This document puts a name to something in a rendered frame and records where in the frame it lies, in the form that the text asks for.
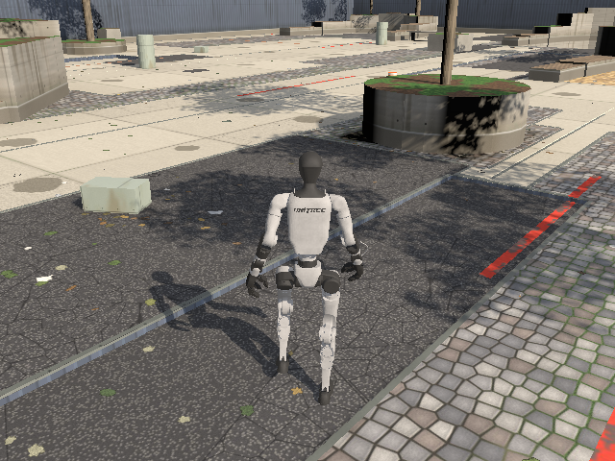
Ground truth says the robot left hand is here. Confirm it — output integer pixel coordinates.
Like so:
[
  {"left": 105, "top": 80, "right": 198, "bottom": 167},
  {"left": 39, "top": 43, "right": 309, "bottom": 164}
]
[{"left": 246, "top": 272, "right": 268, "bottom": 298}]

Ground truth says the right robot foot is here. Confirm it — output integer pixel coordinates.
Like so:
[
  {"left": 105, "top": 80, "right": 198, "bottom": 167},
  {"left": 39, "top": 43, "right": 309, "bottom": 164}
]
[{"left": 318, "top": 379, "right": 334, "bottom": 405}]

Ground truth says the robot right hand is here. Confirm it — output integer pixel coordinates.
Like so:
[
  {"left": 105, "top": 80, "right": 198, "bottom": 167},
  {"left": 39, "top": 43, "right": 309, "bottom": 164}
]
[{"left": 341, "top": 260, "right": 363, "bottom": 281}]

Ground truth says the robot right upper arm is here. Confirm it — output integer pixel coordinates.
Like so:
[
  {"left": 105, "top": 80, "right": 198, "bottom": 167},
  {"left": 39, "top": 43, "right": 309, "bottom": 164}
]
[{"left": 330, "top": 194, "right": 356, "bottom": 247}]

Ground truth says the left robot foot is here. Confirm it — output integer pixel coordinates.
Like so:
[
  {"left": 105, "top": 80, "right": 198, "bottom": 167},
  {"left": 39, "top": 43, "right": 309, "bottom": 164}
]
[{"left": 276, "top": 356, "right": 289, "bottom": 374}]

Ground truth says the left robot forearm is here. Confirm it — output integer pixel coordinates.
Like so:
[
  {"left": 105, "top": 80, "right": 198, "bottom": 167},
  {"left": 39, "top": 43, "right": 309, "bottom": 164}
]
[{"left": 249, "top": 232, "right": 271, "bottom": 277}]

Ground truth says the robot left upper arm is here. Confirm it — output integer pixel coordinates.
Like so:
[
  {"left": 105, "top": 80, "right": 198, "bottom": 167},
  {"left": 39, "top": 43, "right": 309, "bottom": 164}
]
[{"left": 262, "top": 193, "right": 290, "bottom": 247}]

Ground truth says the right robot forearm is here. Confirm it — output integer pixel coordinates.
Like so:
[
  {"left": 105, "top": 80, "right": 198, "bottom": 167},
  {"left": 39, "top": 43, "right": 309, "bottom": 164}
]
[{"left": 346, "top": 232, "right": 362, "bottom": 265}]

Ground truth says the robot foot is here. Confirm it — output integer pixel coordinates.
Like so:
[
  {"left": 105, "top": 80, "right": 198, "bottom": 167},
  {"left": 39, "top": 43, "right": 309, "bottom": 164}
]
[
  {"left": 276, "top": 356, "right": 289, "bottom": 374},
  {"left": 318, "top": 379, "right": 334, "bottom": 405}
]

